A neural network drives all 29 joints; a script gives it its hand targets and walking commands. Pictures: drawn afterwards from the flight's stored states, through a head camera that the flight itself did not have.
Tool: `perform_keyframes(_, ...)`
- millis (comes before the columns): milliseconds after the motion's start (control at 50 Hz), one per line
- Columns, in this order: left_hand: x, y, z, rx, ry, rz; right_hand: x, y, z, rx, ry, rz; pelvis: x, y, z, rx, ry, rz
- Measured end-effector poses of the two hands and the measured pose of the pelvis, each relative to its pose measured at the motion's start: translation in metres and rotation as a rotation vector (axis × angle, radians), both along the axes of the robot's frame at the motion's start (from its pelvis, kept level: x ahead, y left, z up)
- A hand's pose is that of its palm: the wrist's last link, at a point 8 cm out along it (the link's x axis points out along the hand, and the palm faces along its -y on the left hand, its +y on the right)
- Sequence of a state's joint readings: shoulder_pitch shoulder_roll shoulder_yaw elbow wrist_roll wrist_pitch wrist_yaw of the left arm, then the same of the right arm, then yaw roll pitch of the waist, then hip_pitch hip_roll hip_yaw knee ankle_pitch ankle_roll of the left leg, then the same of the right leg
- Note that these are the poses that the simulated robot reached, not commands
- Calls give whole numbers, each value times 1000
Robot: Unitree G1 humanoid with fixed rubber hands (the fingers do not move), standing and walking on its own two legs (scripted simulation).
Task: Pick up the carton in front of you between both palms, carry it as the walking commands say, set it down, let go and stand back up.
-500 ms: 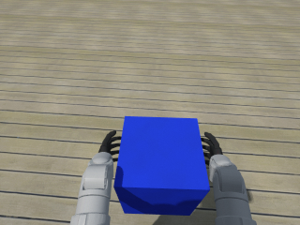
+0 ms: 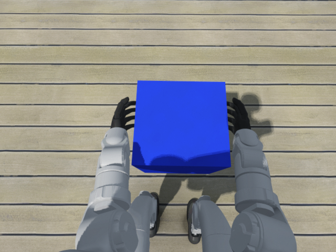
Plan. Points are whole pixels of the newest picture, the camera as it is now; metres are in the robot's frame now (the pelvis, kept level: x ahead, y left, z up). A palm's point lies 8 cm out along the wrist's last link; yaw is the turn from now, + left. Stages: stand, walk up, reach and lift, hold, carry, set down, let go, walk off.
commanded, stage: set down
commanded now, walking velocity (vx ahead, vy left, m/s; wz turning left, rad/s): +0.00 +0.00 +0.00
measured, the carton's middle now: (178, 134) +0.38 +0.01 -0.13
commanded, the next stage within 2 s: none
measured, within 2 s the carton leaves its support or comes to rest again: rests again in 1.90 s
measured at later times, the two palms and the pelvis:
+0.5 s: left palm (126, 129) +0.42 +0.18 -0.21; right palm (217, 128) +0.43 -0.12 -0.21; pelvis -0.01 +0.00 -0.14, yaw +0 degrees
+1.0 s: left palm (129, 135) +0.44 +0.20 -0.38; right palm (201, 131) +0.48 -0.10 -0.37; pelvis -0.04 +0.00 -0.26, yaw +0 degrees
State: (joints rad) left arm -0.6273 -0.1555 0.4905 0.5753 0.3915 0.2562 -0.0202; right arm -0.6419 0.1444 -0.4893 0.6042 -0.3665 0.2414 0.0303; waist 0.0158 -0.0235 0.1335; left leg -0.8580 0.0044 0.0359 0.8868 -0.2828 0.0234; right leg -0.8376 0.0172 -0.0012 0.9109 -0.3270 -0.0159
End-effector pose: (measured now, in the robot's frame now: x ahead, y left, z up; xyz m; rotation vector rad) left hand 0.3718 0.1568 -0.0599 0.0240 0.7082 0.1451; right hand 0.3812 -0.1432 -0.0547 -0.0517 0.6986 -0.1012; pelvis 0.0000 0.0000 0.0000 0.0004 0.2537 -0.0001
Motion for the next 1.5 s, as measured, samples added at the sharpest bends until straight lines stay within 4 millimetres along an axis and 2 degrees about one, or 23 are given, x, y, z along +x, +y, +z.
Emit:
perform_keyframes(60,3,4,-34,-5,-19,18,6,4,-34,11,-19,3,-2,-1,-19,-1,104,1)
perform_keyframes(120,8,8,-59,-17,-48,36,13,9,-59,28,-47,-1,-3,-2,-39,-3,200,4)
perform_keyframes(220,21,12,-81,-36,-79,55,28,13,-82,50,-76,-13,-2,-2,-69,-7,300,8)
perform_keyframes(360,35,15,-110,-39,-45,59,42,15,-112,56,-41,-20,-3,-2,-102,-9,376,7)
perform_keyframes(560,48,21,-173,-28,-29,64,57,22,-176,52,-25,-4,-12,-2,-153,-11,476,3)
perform_keyframes(800,61,30,-256,-30,-28,82,75,31,-259,52,-24,12,-27,-1,-218,-16,529,3)
perform_keyframes(1060,73,46,-335,-16,-2,108,99,48,-337,41,2,58,-37,-5,-274,-20,543,20)
perform_keyframes(1280,92,41,-407,-3,23,70,109,42,-411,28,23,46,-40,-4,-317,-24,509,16)
perform_keyframes(1360,102,47,-418,17,31,60,113,47,-429,29,25,54,-38,-4,-329,-21,488,19)
perform_keyframes(1500,104,49,-424,1,25,72,120,50,-432,33,19,55,-34,-5,-341,-22,468,23)
